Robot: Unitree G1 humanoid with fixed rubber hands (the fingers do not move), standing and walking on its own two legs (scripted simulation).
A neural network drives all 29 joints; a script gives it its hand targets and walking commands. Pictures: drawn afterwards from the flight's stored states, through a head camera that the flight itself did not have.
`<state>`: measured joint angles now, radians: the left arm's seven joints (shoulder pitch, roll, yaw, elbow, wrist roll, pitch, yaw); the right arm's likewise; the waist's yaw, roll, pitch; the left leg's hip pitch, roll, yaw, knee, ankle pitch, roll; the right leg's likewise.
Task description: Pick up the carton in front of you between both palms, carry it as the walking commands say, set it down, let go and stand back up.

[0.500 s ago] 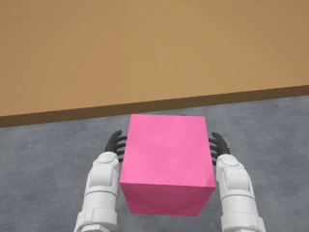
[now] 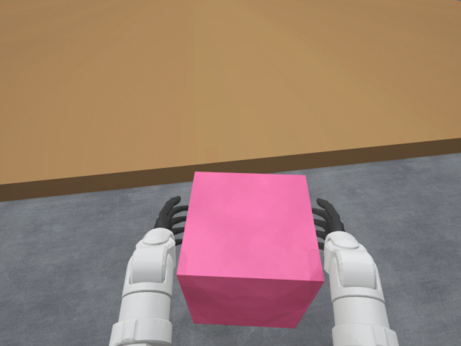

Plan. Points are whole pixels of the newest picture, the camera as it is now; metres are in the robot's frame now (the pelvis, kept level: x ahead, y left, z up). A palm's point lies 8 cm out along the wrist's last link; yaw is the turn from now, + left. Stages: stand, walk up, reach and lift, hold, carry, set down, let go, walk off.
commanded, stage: hold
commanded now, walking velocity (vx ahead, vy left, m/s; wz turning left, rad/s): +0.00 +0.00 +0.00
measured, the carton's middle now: (246, 252) +0.30 +0.00 -0.02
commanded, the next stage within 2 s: carry in 0.22 s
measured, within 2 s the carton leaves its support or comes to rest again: neither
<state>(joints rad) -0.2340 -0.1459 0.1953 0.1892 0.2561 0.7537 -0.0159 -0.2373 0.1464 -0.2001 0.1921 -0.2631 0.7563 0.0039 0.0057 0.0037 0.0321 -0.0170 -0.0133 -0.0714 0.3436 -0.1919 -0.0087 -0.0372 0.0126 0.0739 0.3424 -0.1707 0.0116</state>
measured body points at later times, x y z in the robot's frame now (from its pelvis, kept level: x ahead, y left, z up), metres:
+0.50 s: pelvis +0.04 +0.02 -0.01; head -0.02 +0.02 +0.43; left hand +0.33 +0.18 +0.07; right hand +0.34 -0.13 +0.07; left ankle +0.01 +0.13 -0.75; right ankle +0.02 -0.12 -0.73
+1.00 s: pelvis +0.29 +0.05 -0.02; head +0.28 +0.06 +0.43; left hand +0.56 +0.22 +0.07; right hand +0.57 -0.09 +0.07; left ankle +0.30 +0.13 -0.75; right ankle +0.15 -0.07 -0.67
